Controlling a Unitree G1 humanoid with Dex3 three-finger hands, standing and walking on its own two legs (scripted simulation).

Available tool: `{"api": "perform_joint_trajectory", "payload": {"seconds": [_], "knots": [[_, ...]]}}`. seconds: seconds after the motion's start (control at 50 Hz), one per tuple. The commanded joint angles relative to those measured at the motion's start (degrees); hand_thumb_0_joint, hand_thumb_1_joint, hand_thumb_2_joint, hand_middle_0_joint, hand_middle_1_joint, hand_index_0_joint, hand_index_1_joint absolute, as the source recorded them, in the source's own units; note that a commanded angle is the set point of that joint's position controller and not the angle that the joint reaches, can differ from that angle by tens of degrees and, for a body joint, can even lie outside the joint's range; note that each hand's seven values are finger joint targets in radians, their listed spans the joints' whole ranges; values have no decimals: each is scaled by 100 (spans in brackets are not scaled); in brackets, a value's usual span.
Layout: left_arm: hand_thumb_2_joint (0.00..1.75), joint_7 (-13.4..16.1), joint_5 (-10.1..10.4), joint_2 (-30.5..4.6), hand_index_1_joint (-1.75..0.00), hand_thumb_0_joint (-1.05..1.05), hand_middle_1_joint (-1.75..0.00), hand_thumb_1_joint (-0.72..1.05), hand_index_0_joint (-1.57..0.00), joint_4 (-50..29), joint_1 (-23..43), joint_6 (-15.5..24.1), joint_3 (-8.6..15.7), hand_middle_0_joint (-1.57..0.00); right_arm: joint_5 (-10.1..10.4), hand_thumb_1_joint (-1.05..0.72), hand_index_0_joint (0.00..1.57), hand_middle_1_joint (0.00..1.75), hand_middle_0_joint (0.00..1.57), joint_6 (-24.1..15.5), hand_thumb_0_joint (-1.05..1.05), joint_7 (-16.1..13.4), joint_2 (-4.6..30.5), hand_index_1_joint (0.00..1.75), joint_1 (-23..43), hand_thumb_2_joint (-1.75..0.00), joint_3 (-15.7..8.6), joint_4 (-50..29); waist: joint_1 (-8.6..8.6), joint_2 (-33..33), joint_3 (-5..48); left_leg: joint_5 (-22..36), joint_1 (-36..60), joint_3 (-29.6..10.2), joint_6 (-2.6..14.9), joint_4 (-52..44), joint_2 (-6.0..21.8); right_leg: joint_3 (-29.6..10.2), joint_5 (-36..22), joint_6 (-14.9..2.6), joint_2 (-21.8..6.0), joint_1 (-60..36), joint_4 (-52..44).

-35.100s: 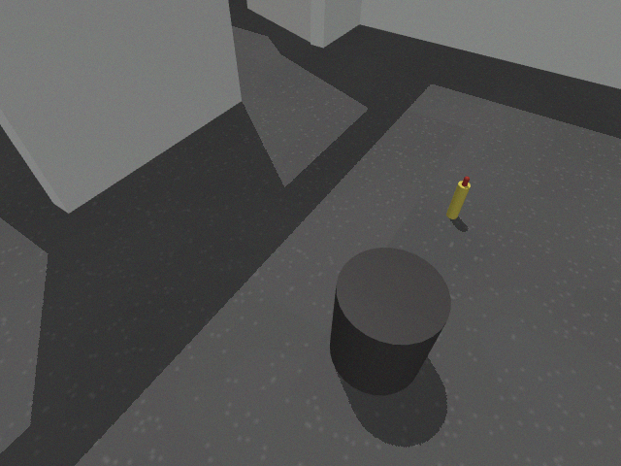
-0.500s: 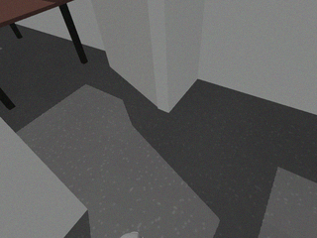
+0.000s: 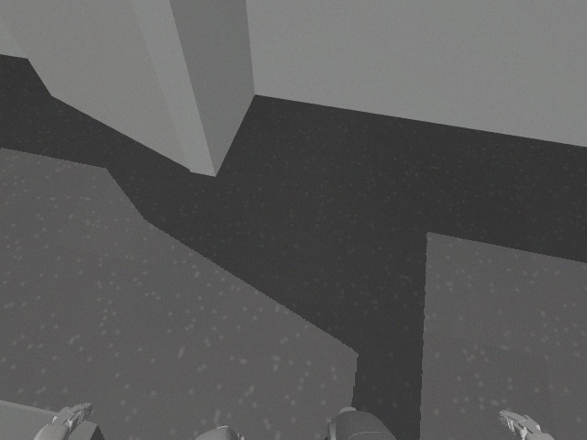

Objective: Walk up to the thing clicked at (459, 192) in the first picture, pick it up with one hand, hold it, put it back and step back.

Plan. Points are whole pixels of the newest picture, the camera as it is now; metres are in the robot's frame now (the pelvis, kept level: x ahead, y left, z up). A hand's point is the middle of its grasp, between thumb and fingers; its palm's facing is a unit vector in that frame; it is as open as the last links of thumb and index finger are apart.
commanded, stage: walk up
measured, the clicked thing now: out of the picture -0.39 -0.78 -0.63
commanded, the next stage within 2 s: stand in 1.40 s
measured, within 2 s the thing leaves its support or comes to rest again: neither
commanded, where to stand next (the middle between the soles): +0.03 +0.01 m, yaw -20 degrees
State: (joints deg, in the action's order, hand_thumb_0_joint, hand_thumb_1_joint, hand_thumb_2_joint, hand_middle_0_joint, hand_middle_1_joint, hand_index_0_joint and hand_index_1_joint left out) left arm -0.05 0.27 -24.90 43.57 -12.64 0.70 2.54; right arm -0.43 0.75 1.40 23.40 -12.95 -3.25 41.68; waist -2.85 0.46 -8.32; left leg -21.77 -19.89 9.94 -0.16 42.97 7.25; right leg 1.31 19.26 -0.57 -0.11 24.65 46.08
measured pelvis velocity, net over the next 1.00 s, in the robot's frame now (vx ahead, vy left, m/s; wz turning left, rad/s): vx -0.04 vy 0.02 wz -0.36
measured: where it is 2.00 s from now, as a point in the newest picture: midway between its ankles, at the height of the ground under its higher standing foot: outside the picture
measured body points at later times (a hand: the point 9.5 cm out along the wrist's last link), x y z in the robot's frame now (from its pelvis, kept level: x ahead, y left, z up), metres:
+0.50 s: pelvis -0.02 +0.03 -0.01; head +0.03 +0.04 +0.44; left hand +0.14 +0.32 -0.13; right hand +0.00 -0.30 -0.10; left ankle +0.02 +0.15 -0.71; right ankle -0.01 -0.10 -0.66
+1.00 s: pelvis -0.04 +0.02 +0.00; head -0.02 +0.00 +0.45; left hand +0.14 +0.29 -0.11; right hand -0.06 -0.29 -0.13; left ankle +0.04 +0.14 -0.71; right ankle -0.07 -0.12 -0.71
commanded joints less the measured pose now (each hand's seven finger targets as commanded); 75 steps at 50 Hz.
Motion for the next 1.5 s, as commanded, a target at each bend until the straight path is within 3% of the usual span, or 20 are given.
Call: {"api": "perform_joint_trajectory", "payload": {"seconds": [0.0,0.02,0.04,0.06,0.12,0.26,0.34,0.38,0.42,0.5,0.6,0.66,0.68,0.72,0.74,0.76,0.9,0.96,1.06,1.48], "knots": [[90,141,-153,-1345,-30,0,-30,90,-20,-132,-1058,186,561,-20,137,-90,20,30,20,-58,0,-96,1002,30,111,-90,-279,-531,583,-412,1405,1941,-509,-537,465,1406,464,-1011,-1726,-495,-293,-1769,-1504],[90,174,-201,-1715,-30,0,-30,90,-20,-298,-867,215,643,-20,150,-90,20,30,20,-21,0,-101,643,30,93,-90,-152,-619,453,-1612,1156,-1055,-1827,-526,115,2208,-418,-3245,-2901,-1105,-1575,-2057,-1792],[90,172,-127,-1676,-30,0,-30,90,-20,-429,-778,164,603,-20,126,-90,20,30,20,48,0,-228,990,30,281,-90,-238,-604,565,-1096,1192,-1794,-1712,-919,70,2644,-415,-3506,-3623,-1836,-1954,-1818,-1630],[90,208,-99,-1681,-30,0,-30,90,-20,-463,-618,122,597,-20,91,-90,20,30,20,40,0,-284,1091,30,289,-90,-283,-518,535,-1158,1172,-1775,-1513,-1088,38,2581,-308,-3585,-3720,-1895,-1940,-1438,-1630],[90,264,-90,-1292,-30,0,-30,90,-20,-520,-109,57,491,-20,191,-90,20,30,20,52,0,-257,1124,30,86,-90,-305,-104,242,-820,1137,-903,-1284,-1111,69,2556,-312,-2240,-2923,-1190,-1032,-1193,-1369],[90,236,-201,-1260,-30,0,-30,90,-20,-605,-404,1,513,-20,39,-90,20,30,20,-91,0,-300,1118,30,110,-90,-264,53,467,-1076,1241,-688,-890,-1034,79,1241,-538,-2521,-2507,-1308,-904,-1061,-1166],[90,151,-111,-1172,-30,0,-30,90,-20,-701,58,-141,482,-20,-26,-90,20,30,20,-230,0,-302,982,30,-540,-90,-301,410,86,-961,1264,324,808,-796,174,-783,-893,-2066,-2144,-931,-484,20,-537],[90,137,-54,-573,-30,0,-30,90,-20,-792,-12,-155,334,-20,-182,-90,20,30,20,-327,0,-362,1693,30,-547,-90,-464,350,28,921,1165,446,1415,-3295,711,-1858,945,-1335,-58,-221,616,1410,1118],[90,249,-205,-1264,-30,0,-30,90,-20,-647,106,-117,469,-20,-69,-90,20,30,20,-340,0,-307,2195,30,112,-90,-620,141,97,1170,656,683,390,-4772,2066,-2305,2487,-1376,1437,7,279,1322,2430],[90,14,-58,-1072,-30,0,-30,90,-20,-156,-233,-123,559,-20,-103,-90,20,30,20,-390,0,-351,1492,30,239,-90,-383,137,337,748,384,1370,172,-1994,981,-1742,747,-912,564,-39,386,752,2251],[90,-79,-69,-879,-30,0,-30,90,-20,-42,-150,55,433,-20,-224,-90,20,30,20,-291,0,-178,1636,30,21,-90,-392,115,11,1500,829,-200,889,-1651,1162,-1640,608,-140,1003,144,185,214,87],[90,30,-156,-800,-30,0,-30,90,-20,389,-697,166,439,-20,-167,-90,20,30,20,-129,0,-105,1574,30,153,-90,-338,97,335,1273,930,665,258,-1309,1014,-794,582,276,90,33,382,-1141,-1647],[90,96,-201,-940,-30,0,-30,90,-20,523,-826,226,488,-20,-128,-90,20,30,20,-108,0,-103,1278,30,87,-90,-236,113,441,746,953,1008,-133,-1099,809,-89,428,49,-210,-24,373,-1704,-2062],[90,179,-267,-1453,-30,0,-30,90,-20,379,-631,349,563,-20,-34,-90,20,30,20,-125,0,-103,470,30,-16,-90,70,-17,310,-1091,816,-873,-1679,-759,66,1210,-352,-3209,-1092,-657,-1403,-2200,-2401],[90,186,-236,-1736,-30,0,-30,90,-20,289,-464,320,561,-20,-40,-90,20,30,20,-108,0,-218,1007,30,366,-90,-88,-14,486,-767,717,-1329,-1407,-1272,88,1164,-162,-3608,-1273,-1437,-1858,-1490,-2188],[90,171,-167,-1672,-30,0,-30,90,-20,301,-284,289,541,-20,-55,-90,20,30,20,-150,0,-228,1198,30,256,-90,-172,153,342,-812,591,-1276,-917,-1239,93,1136,-57,-3331,-1579,-1559,-1841,-952,-1988],[90,153,-39,-1184,-30,0,-30,90,-20,381,373,274,278,-20,6,-90,20,30,20,-240,0,-170,1046,30,-173,-90,-165,827,-18,-958,877,871,949,-844,241,-907,-425,-1518,-1864,-645,-718,-194,-1335],[90,173,42,-848,-30,0,-30,90,-20,650,135,217,174,-20,5,-90,20,30,20,-280,0,-138,1462,30,358,-90,-203,844,262,327,919,148,339,-2528,904,-1859,824,-731,265,-181,84,-517,-666],[90,116,-63,-1110,-30,0,-30,90,-20,970,384,297,198,-20,-23,-90,20,30,20,-212,0,-77,1068,30,685,-90,-68,1064,217,-22,464,-267,153,-1268,249,-1388,-148,-1782,87,-458,-470,-491,-1853],[90,78,-43,-817,-30,0,-30,90,-20,1670,1071,166,-28,-20,14,-90,20,30,20,-218,0,-134,968,30,1123,-90,-1,1850,128,-139,1177,1782,1519,-1124,107,-2110,58,-1200,-1999,-49,-514,-1265,-2440]]}}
